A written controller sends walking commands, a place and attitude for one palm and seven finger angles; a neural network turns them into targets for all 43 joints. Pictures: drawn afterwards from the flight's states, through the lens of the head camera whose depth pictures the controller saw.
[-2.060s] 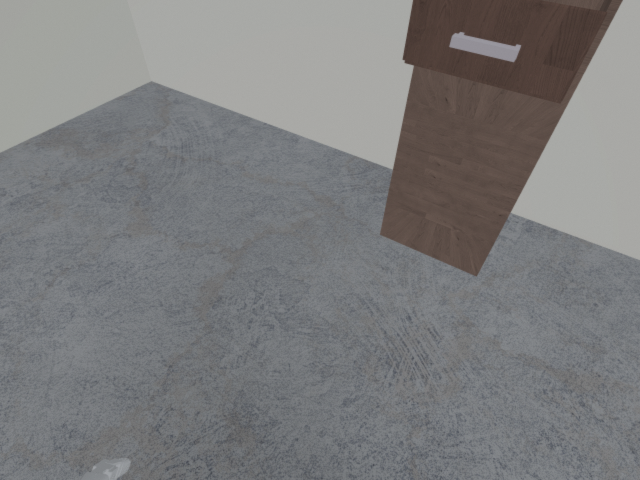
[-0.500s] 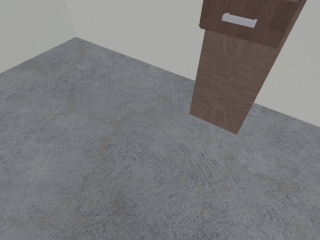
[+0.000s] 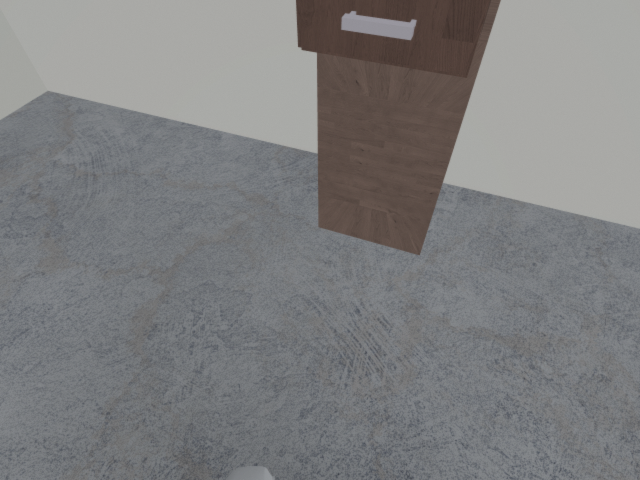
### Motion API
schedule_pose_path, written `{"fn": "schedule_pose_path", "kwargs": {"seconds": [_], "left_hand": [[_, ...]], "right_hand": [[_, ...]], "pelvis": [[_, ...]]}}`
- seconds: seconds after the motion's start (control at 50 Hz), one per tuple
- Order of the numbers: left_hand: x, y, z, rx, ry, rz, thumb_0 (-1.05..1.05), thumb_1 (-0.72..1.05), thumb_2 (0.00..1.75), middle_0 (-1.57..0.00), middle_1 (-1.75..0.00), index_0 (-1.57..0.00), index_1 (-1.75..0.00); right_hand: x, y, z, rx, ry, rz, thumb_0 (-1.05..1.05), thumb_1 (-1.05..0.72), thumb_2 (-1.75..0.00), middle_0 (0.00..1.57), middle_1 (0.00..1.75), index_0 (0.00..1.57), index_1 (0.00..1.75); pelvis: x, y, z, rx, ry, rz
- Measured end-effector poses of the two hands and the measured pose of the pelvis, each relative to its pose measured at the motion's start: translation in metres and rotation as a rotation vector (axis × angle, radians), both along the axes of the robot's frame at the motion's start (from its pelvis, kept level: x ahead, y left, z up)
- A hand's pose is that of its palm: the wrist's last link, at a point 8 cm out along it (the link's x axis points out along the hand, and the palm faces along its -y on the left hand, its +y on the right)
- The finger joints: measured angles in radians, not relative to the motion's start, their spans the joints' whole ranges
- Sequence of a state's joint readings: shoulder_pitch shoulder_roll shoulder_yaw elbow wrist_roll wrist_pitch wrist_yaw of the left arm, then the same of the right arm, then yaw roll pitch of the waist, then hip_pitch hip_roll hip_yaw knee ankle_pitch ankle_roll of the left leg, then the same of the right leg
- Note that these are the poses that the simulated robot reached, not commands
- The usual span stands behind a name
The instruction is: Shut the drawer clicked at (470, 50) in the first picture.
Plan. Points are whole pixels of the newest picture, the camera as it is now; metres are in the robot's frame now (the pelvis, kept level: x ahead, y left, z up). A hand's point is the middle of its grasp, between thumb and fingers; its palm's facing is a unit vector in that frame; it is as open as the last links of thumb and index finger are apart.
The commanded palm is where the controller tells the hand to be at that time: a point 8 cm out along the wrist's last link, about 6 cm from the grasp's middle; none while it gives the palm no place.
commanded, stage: walk to a spot facing it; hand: left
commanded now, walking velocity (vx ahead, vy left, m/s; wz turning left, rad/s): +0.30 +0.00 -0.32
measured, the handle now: (379, 22) +0.91 -0.04 +0.16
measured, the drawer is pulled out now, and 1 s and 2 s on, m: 0.19 0.19 0.19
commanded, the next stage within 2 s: turn to face it in 0.12 s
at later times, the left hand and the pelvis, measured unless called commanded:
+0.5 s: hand (178, 417) +0.23 +0.26 -0.18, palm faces -0.12 -0.98 -0.17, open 7.4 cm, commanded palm none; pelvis +0.19 +0.07 +0.00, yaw -12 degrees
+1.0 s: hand (261, 311) +0.41 +0.15 -0.15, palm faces -0.39 -0.91 -0.12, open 7.4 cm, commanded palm none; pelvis +0.27 +0.02 +0.02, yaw -19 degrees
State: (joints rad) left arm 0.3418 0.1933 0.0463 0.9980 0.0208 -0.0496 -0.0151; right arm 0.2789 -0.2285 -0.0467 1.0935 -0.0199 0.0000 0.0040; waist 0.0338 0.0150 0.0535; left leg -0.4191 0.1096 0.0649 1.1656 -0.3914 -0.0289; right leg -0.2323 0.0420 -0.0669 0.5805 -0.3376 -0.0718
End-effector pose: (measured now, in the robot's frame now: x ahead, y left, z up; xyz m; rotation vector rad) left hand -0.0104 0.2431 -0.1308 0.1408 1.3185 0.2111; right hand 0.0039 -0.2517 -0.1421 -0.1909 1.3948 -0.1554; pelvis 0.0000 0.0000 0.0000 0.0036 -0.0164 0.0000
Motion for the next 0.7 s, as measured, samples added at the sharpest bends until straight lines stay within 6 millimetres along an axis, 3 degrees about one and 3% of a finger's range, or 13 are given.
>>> {"fn": "schedule_pose_path", "kwargs": {"seconds": [0.1, 0.18, 0.28, 0.36, 0.44, 0.56, 0.7], "left_hand": [[0.02, -0.011, 0.008, -0.033, 0.085, -0.054, 0.0, 0.9, 0.9, -0.2, -0.3, -0.2, -0.3], [0.046, -0.008, 0.006, -0.047, 0.112, -0.068, 0.0, 0.9, 0.9, -0.2, -0.3, -0.2, -0.3], [0.088, 0.008, -0.006, -0.054, 0.127, -0.062, 0.0, 0.9, 0.9, -0.2, -0.3, -0.2, -0.3], [0.13, 0.031, -0.028, -0.064, 0.151, -0.069, 0.0, 0.9, 0.9, -0.2, -0.3, -0.2, -0.3], [0.188, 0.052, -0.031, -0.054, 0.125, -0.13, 0.0, 0.9, 0.9, -0.2, -0.3, -0.2, -0.3], [0.283, 0.067, -0.014, -0.048, -0.008, -0.222, 0.0, 0.91, 0.9, -0.2, -0.3, -0.2, -0.3], [0.345, 0.059, -0.003, -0.058, -0.059, -0.304, 0.0, 0.91, 0.9, -0.2, -0.3, -0.2, -0.3]], "right_hand": [[0.077, 0.005, 0.019, 0.006, -0.17, -0.038, 0.01, -0.91, -0.9, 0.2, 0.3, 0.2, 0.3], [0.133, 0.018, 0.024, 0.017, -0.253, -0.044, 0.0, -0.91, -0.9, 0.19, 0.3, 0.2, 0.3], [0.201, 0.043, 0.024, 0.022, -0.296, -0.021, 0.0, -0.91, -0.9, 0.19, 0.3, 0.2, 0.3], [0.247, 0.065, 0.019, -0.01, -0.341, -0.021, 0.0, -0.91, -0.9, 0.2, 0.3, 0.2, 0.3], [0.25, 0.08, 0.027, -0.031, -0.332, -0.073, 0.0, -0.91, -0.89, 0.2, 0.3, 0.2, 0.3], [0.218, 0.085, 0.037, -0.08, -0.246, -0.19, -0.02, -0.94, -0.89, 0.2, 0.3, 0.2, 0.3], [0.17, 0.093, 0.034, -0.083, -0.123, -0.31, -0.01, -0.93, -0.89, 0.2, 0.3, 0.2, 0.3]], "pelvis": [[0.035, 0.003, 0.012, 0.004, 0.021, -0.051], [0.066, 0.011, 0.013, -0.009, 0.031, -0.076], [0.113, 0.029, 0.005, -0.028, 0.032, -0.1], [0.155, 0.048, -0.01, -0.039, 0.026, -0.125], [0.177, 0.061, -0.005, -0.035, 0.006, -0.184], [0.2, 0.076, 0.009, -0.041, 0.006, -0.221], [0.225, 0.079, 0.014, -0.028, 0.016, -0.265]]}}
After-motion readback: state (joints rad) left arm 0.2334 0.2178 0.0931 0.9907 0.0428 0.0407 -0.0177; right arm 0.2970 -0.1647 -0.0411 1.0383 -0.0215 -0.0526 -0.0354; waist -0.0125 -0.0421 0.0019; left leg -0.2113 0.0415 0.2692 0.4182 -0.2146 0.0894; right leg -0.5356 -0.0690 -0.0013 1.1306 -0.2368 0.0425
